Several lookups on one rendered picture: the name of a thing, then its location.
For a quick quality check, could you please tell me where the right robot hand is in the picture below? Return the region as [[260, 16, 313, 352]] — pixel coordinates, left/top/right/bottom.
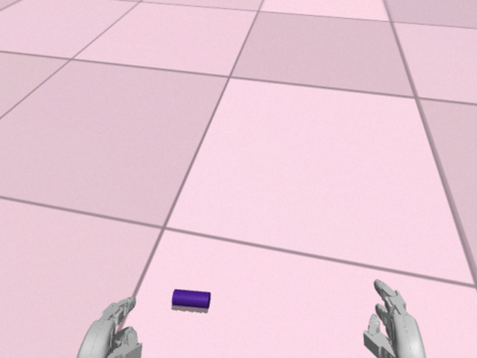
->
[[363, 279, 426, 358]]

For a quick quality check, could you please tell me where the can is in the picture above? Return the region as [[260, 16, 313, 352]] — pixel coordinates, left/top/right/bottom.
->
[[172, 289, 210, 309]]

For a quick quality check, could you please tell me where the left robot hand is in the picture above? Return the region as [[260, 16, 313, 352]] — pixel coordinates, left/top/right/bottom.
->
[[77, 297, 142, 358]]

